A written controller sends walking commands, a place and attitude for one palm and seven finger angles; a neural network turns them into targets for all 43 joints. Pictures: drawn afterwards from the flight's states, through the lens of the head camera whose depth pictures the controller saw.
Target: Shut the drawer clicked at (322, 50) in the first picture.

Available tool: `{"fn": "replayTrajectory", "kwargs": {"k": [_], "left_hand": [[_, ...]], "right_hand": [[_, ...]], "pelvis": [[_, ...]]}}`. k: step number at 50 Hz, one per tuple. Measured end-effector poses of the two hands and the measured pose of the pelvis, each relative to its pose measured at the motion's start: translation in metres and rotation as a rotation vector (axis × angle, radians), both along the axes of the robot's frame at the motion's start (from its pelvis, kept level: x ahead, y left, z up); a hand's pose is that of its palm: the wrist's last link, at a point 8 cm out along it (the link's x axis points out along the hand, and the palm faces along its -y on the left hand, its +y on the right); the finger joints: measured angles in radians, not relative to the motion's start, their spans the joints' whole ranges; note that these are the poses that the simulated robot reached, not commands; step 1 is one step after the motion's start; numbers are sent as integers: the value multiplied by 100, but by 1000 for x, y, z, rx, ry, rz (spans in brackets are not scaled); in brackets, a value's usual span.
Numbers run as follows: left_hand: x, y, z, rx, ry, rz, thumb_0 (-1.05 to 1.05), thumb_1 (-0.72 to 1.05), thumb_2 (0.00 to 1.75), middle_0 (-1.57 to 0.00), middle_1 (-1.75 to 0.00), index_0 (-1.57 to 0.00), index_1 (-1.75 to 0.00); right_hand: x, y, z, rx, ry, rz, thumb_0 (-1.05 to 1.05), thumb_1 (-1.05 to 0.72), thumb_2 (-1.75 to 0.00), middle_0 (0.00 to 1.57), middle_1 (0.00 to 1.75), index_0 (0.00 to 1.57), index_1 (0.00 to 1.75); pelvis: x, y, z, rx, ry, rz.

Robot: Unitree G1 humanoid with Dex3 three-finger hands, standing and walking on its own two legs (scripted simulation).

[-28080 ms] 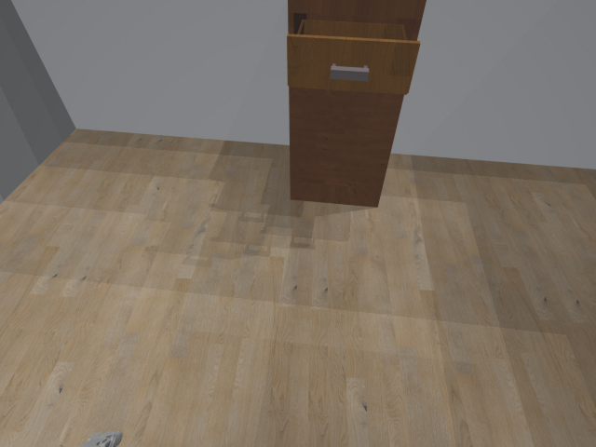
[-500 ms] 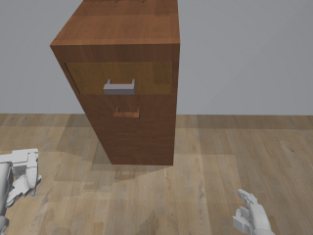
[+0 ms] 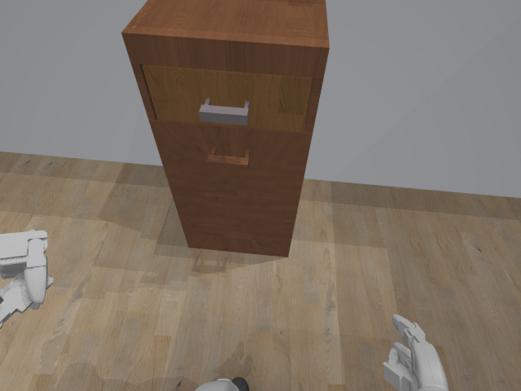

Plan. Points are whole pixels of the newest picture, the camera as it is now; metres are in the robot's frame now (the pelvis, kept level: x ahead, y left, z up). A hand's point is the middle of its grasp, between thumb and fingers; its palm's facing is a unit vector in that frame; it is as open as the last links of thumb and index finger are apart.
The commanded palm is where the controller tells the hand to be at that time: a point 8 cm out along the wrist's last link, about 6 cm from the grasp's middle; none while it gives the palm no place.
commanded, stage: step back with the hand held close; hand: left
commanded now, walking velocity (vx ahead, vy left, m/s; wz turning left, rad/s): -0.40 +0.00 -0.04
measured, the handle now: (225, 109) +0.71 +0.12 +0.01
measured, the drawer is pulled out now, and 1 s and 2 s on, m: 0.00 0.00 0.00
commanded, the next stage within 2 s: stop stepping back and stand still in 0.54 s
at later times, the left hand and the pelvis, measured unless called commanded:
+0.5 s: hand out of the picture +0.11 +0.23 +0.17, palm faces +0.24 -0.86 -0.45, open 3.2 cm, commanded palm +0.04 +0.28 +0.19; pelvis -0.11 +0.01 +0.00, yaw -5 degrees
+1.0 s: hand out of the picture -0.05 +0.23 +0.19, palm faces +0.29 -0.85 -0.44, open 3.2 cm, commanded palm -0.08 +0.27 +0.19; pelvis -0.24 +0.01 +0.01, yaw -8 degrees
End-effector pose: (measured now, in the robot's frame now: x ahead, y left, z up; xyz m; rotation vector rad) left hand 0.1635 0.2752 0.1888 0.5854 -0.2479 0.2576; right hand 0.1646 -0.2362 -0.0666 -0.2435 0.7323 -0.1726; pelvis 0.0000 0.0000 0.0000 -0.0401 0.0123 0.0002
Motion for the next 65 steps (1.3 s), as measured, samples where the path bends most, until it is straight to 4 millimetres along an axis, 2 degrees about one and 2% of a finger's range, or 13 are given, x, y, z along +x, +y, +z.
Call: {"fn": "replayTrajectory", "kwargs": {"k": [8,12,18,24,30,34,39,44,48,52,56,59,65], "left_hand": [[-45,-1,3,-27,-27,22,1,89,90,-141,-160,-141,-159],[-49,5,2,-62,-69,-3,1,89,90,-141,-160,-141,-159],[-54,17,3,-34,-71,-36,1,89,90,-141,-160,-141,-159],[-85,6,3,-53,-41,-86,1,89,90,-141,-160,-141,-159],[-119,-19,2,-49,-68,-176,1,89,90,-141,-160,-141,-159],[-127,-16,9,-46,-112,-199,1,88,90,-141,-160,-141,-159],[-141,-11,6,-57,-80,-186,1,89,90,-141,-160,-141,-159],[-194,-12,4,-8,-1,-145,1,89,90,-141,-160,-141,-159],[-239,-9,10,-32,-26,-106,1,89,90,-141,-160,-141,-159],[-256,9,11,-84,-99,-25,1,88,90,-141,-160,-141,-159],[-257,22,1,-129,-162,-11,1,89,90,-141,-160,-141,-159],[-259,19,-2,-105,-152,-36,1,89,90,-141,-160,-141,-160],[-288,-1,17,-14,-115,-92,1,89,90,-141,-160,-141,-159]], "right_hand": [[-23,6,-13,22,39,37,1,-90,-90,21,30,20,30],[-39,10,-7,-2,42,2,1,-90,-90,21,30,20,30],[-64,19,8,-13,-25,0,1,-90,-90,21,30,20,30],[-102,18,12,8,-36,1,1,-90,-90,21,30,20,30],[-152,6,-11,8,26,-21,1,-90,-90,21,30,20,30],[-194,0,-14,-2,76,-104,1,-90,-90,21,30,20,30],[-238,-3,-3,4,17,-141,1,-90,-90,21,30,20,30],[-274,-9,-1,19,-24,-154,1,-90,-90,21,30,20,30],[-301,-13,-4,-5,57,-148,1,-90,-90,21,30,20,30],[-320,-10,4,-35,57,-151,1,-90,-90,21,30,20,30],[-329,-5,3,-83,-20,-130,1,-90,-90,21,30,20,30],[-340,8,2,-34,-46,-135,1,-90,-90,20,30,20,30],[-361,27,-6,75,-3,-108,1,-90,-90,21,30,20,30]], "pelvis": [[-30,2,-2,-12,1,0],[-37,10,-1,-6,-2,-7],[-72,15,3,-21,7,-31],[-103,12,4,-35,71,-72],[-143,7,-7,-9,72,-127],[-148,10,-5,-1,36,-133],[-182,11,0,7,-27,-129],[-217,8,-2,19,-50,-100],[-236,12,4,52,-36,-121],[-251,17,11,61,-10,-136],[-273,31,-3,24,-4,-94],[-289,30,-4,54,-35,-91],[-294,17,5,36,-18,-83]]}}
